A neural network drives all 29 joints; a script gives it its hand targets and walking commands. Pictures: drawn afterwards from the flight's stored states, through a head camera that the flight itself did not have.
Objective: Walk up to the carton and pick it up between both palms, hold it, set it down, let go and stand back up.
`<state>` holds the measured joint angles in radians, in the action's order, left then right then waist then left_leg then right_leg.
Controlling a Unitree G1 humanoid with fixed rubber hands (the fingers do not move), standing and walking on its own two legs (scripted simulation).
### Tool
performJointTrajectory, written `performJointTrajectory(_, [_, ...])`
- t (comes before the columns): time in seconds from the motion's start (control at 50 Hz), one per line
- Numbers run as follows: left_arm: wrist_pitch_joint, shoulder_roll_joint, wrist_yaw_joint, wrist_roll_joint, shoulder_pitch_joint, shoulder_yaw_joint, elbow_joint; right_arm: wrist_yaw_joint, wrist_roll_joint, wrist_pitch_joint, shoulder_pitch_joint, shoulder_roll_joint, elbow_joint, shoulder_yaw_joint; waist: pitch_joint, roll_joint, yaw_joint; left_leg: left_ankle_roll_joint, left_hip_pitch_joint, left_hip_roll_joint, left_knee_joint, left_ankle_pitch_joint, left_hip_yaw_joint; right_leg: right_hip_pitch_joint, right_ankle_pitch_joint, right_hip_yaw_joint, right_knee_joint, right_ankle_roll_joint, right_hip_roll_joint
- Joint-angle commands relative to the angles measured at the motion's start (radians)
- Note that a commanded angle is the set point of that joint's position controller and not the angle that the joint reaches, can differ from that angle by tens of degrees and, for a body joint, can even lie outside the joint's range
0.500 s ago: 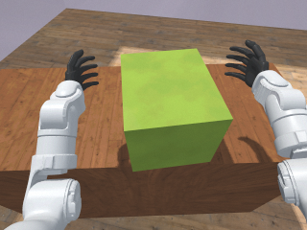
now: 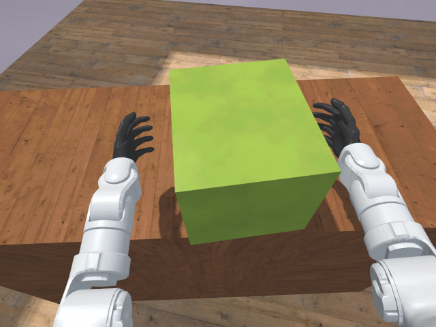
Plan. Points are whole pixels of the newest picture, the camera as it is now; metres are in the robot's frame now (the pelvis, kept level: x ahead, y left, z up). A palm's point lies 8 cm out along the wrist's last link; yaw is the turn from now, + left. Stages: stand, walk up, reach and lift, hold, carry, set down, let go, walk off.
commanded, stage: reach and lift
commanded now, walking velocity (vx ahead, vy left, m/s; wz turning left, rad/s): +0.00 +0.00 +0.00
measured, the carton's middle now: (238, 151) +0.44 +0.00 +0.04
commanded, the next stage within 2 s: none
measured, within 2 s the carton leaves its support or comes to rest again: neither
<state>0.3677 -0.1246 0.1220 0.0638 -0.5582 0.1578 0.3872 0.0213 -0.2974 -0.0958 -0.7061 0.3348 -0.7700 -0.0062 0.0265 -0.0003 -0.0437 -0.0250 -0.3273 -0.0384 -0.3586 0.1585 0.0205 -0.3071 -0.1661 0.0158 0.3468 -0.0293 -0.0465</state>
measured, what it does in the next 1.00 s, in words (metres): stands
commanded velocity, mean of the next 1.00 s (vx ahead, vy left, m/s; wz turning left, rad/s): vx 0.00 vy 0.00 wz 0.00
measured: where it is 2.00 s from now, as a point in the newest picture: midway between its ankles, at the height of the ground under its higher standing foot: outside the picture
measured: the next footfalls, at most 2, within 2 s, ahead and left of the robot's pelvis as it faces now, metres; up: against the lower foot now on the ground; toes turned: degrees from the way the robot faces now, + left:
none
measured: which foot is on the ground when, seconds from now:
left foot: down 0.00-1.00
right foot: down 0.00-1.00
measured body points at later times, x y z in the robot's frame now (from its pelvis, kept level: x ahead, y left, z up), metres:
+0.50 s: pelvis +0.00 +0.00 +0.00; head +0.04 +0.00 +0.45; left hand +0.40 +0.18 +0.08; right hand +0.45 -0.17 +0.09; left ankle +0.01 +0.13 -0.75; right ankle +0.00 -0.10 -0.75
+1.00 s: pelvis -0.01 +0.00 +0.00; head +0.03 +0.00 +0.45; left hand +0.40 +0.17 +0.08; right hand +0.43 -0.16 +0.09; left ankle +0.01 +0.13 -0.75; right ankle +0.00 -0.10 -0.75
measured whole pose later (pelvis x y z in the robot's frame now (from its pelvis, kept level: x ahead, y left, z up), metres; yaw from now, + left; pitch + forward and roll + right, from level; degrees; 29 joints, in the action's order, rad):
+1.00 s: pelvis -0.01 +0.00 +0.00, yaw +0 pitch +9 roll +0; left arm -0.01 0.04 0.10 -0.26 -0.67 0.41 0.77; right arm 0.06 0.17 0.11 -0.78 0.08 -0.99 -0.37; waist 0.08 0.00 -0.02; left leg -0.02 -0.33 -0.03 -0.29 0.11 0.02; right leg -0.32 -0.12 0.01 0.29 -0.03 -0.04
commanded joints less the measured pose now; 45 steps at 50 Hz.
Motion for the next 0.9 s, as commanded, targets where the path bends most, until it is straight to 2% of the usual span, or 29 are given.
performJointTrajectory(0.0, [-0.107,-0.082,0.008,-0.012,-0.389,-0.002,-0.110,0.000,0.024,0.093,-0.420,0.171,0.116,-0.041,0.673,-0.037,-0.018,-0.006,0.263,0.045,-0.028,-0.328,0.009,0.192,0.521,-0.034,0.027,0.080,0.001])
performJointTrajectory(0.02, [-0.127,-0.096,0.008,-0.023,-0.408,0.010,-0.124,-0.001,0.039,0.113,-0.455,0.189,0.142,-0.065,0.720,-0.052,-0.012,-0.005,0.266,0.042,-0.029,-0.324,0.012,0.191,0.509,-0.036,0.022,0.078,-0.006])
performJointTrajectory(0.04, [-0.143,-0.094,0.009,-0.037,-0.382,0.024,-0.107,-0.004,0.034,0.126,-0.419,0.171,0.116,-0.049,0.712,-0.049,-0.025,-0.005,0.249,0.048,-0.041,-0.348,0.017,0.210,0.551,-0.027,0.030,0.080,-0.003])
performJointTrajectory(0.08, [-0.163,-0.054,0.008,-0.050,-0.345,0.002,-0.074,0.000,0.023,0.141,-0.386,0.181,0.026,-0.044,0.661,-0.042,-0.007,-0.015,0.293,0.039,-0.033,-0.372,0.013,0.179,0.521,-0.048,0.014,0.078,-0.014])
performJointTrajectory(0.1, [-0.181,-0.051,0.001,-0.043,-0.363,-0.005,-0.053,-0.001,0.035,0.159,-0.416,0.176,0.034,-0.044,0.666,-0.060,-0.011,-0.008,0.278,0.042,-0.039,-0.362,0.010,0.163,0.530,-0.040,0.015,0.082,-0.006])
performJointTrajectory(0.12, [-0.199,-0.043,0.010,-0.035,-0.395,-0.020,-0.089,0.001,0.033,0.175,-0.449,0.188,0.053,-0.056,0.715,-0.045,-0.003,-0.010,0.268,0.041,-0.041,-0.365,0.007,0.158,0.523,-0.043,0.025,0.072,-0.009])
performJointTrajectory(0.14, [-0.215,-0.061,0.004,-0.036,-0.401,0.001,-0.042,-0.007,0.039,0.178,-0.451,0.161,0.074,-0.038,0.704,-0.082,-0.021,0.001,0.237,0.045,-0.043,-0.339,0.015,0.180,0.544,-0.025,0.021,0.083,0.005])
performJointTrajectory(0.18, [-0.233,-0.055,0.002,-0.052,-0.393,-0.004,0.016,-0.001,0.025,0.183,-0.421,0.154,-0.013,-0.014,0.649,-0.064,-0.016,0.001,0.234,0.049,-0.029,-0.323,0.022,0.177,0.535,-0.025,0.020,0.081,0.008])
performJointTrajectory(0.22, [-0.251,-0.061,0.013,-0.057,-0.415,0.006,-0.046,0.004,0.006,0.197,-0.449,0.175,-0.007,-0.021,0.700,-0.040,-0.025,-0.007,0.253,0.041,-0.034,-0.363,0.020,0.175,0.529,-0.029,0.021,0.070,-0.001])
performJointTrajectory(0.24, [-0.255,-0.039,0.018,-0.051,-0.435,-0.015,-0.041,0.001,0.014,0.203,-0.459,0.169,-0.004,-0.031,0.722,-0.040,-0.007,-0.012,0.264,0.041,-0.044,-0.367,0.015,0.157,0.532,-0.043,0.023,0.071,-0.003])
performJointTrajectory(0.26, [-0.258,-0.030,0.016,-0.046,-0.436,-0.028,0.021,0.001,0.014,0.198,-0.459,0.166,-0.054,-0.025,0.689,-0.034,-0.006,-0.013,0.258,0.044,-0.042,-0.353,0.016,0.133,0.499,-0.041,0.010,0.060,-0.004])
performJointTrajectory(0.28, [-0.265,-0.027,0.015,-0.041,-0.436,-0.033,0.014,0.005,0.028,0.199,-0.466,0.168,-0.031,-0.038,0.696,-0.037,-0.001,-0.011,0.257,0.041,-0.040,-0.345,0.010,0.131,0.493,-0.040,0.010,0.061,-0.002])
performJointTrajectory(0.3, [-0.280,-0.033,0.013,-0.045,-0.456,-0.032,0.054,0.002,0.027,0.197,-0.454,0.158,-0.059,-0.030,0.678,-0.043,0.002,-0.011,0.266,0.044,-0.039,-0.329,0.017,0.117,0.479,-0.037,0.001,0.064,0.000])
performJointTrajectory(0.32, [-0.283,-0.018,0.019,-0.050,-0.405,-0.032,0.031,0.010,0.020,0.200,-0.419,0.159,-0.086,-0.023,0.696,-0.028,-0.006,-0.012,0.280,0.039,-0.037,-0.348,0.011,0.115,0.471,-0.044,0.003,0.062,-0.004])
performJointTrajectory(0.36, [-0.305,-0.024,0.021,-0.049,-0.491,-0.041,0.048,0.010,0.026,0.206,-0.476,0.138,-0.070,-0.022,0.720,-0.021,0.000,-0.013,0.249,0.044,-0.040,-0.338,0.012,0.123,0.482,-0.035,0.005,0.058,0.007])
performJointTrajectory(0.38, [-0.305,-0.028,0.018,-0.054,-0.457,-0.020,0.104,0.012,0.024,0.203,-0.467,0.127,-0.083,-0.002,0.677,-0.040,-0.022,-0.006,0.223,0.045,-0.034,-0.336,0.016,0.140,0.490,-0.029,0.006,0.061,0.006])
performJointTrajectory(0.42, [-0.323,0.006,0.020,-0.065,-0.470,-0.020,0.100,0.005,0.019,0.214,-0.476,0.099,-0.080,0.003,0.675,-0.044,-0.027,-0.004,0.211,0.043,-0.028,-0.328,0.021,0.156,0.493,-0.018,0.008,0.068,0.014])
performJointTrajectory(0.44, [-0.336,-0.015,0.021,-0.055,-0.501,-0.008,0.137,0.003,0.019,0.209,-0.507,0.094,-0.069,0.012,0.702,-0.070,-0.038,0.006,0.177,0.045,-0.027,-0.292,0.023,0.164,0.453,-0.014,0.008,0.069,0.015])
performJointTrajectory(0.48, [-0.351,0.009,0.029,-0.083,-0.488,0.003,0.112,-0.003,0.033,0.220,-0.490,0.067,-0.071,0.000,0.710,-0.031,-0.033,-0.003,0.195,0.042,-0.025,-0.326,0.029,0.171,0.484,-0.016,0.009,0.067,0.015])
performJointTrajectory(0.52, [-0.333,0.043,0.029,-0.108,-0.480,0.006,0.182,-0.008,0.046,0.204,-0.479,0.041,-0.136,0.004,0.638,-0.022,-0.035,-0.005,0.220,0.038,-0.020,-0.310,0.030,0.145,0.431,-0.024,-0.011,0.065,0.011])
performJointTrajectory(0.58, [-0.357,0.063,0.037,-0.098,-0.532,0.008,0.179,-0.023,0.087,0.216,-0.544,0.019,-0.063,-0.021,0.681,-0.072,-0.030,0.003,0.183,0.037,-0.018,-0.287,0.028,0.156,0.426,-0.017,-0.006,0.069,0.012])
performJointTrajectory(0.62, [-0.372,0.050,0.048,-0.116,-0.576,0.016,0.197,-0.026,0.111,0.206,-0.538,0.003,-0.106,-0.045,0.695,-0.039,-0.028,-0.005,0.189,0.037,-0.019,-0.285,0.040,0.128,0.407,-0.021,-0.012,0.065,0.009])
performJointTrajectory(0.68, [-0.390,0.130,0.042,-0.119,-0.557,0.006,0.205,-0.023,0.116,0.202,-0.550,-0.087,-0.077,-0.021,0.697,-0.075,-0.030,0.005,0.188,0.034,-0.021,-0.300,0.037,0.151,0.423,-0.017,-0.011,0.068,0.006])
performJointTrajectory(0.7, [-0.392,0.147,0.036,-0.131,-0.555,0.002,0.183,-0.019,0.119,0.201,-0.535,-0.114,-0.096,-0.015,0.709,-0.038,-0.038,0.003,0.184,0.037,-0.026,-0.317,0.038,0.172,0.437,-0.018,-0.011,0.062,0.014])
performJointTrajectory(0.72, [-0.391,0.147,0.032,-0.138,-0.566,0.007,0.218,-0.021,0.131,0.197,-0.542,-0.121,-0.110,-0.031,0.677,-0.051,-0.020,0.003,0.164,0.042,-0.015,-0.281,0.037,0.179,0.428,-0.014,-0.010,0.065,0.013])
performJointTrajectory(0.76, [-0.402,0.194,0.013,-0.158,-0.609,0.016,0.209,-0.016,0.182,0.211,-0.567,-0.186,-0.064,-0.057,0.714,-0.051,-0.020,0.006,0.165,0.041,-0.007,-0.287,0.040,0.198,0.443,-0.017,-0.007,0.071,0.020])
performJointTrajectory(0.8, [-0.404,0.257,-0.009,-0.205,-0.618,0.021,0.233,0.001,0.242,0.211,-0.558,-0.287,-0.085,-0.085,0.684,-0.045,-0.022,0.008,0.159,0.044,0.007,-0.250,0.051,0.212,0.415,-0.016,-0.014,0.073,0.029])
performJointTrajectory(0.86, [-0.411,0.518,-0.090,-0.292,-0.658,-0.017,0.256,0.078,0.392,0.237,-0.587,-0.602,-0.060,-0.104,0.689,-0.035,-0.026,0.008,0.169,0.051,0.027,-0.258,0.067,0.248,0.444,-0.032,-0.015,0.064,0.046])
performJointTrajectory(0.88, [-0.402,0.578,-0.125,-0.331,-0.634,-0.012,0.306,0.106,0.450,0.241,-0.577,-0.710,-0.057,-0.104,0.645,-0.053,-0.021,0.013,0.161,0.055,0.041,-0.255,0.074,0.294,0.481,-0.039,-0.010,0.065,0.049])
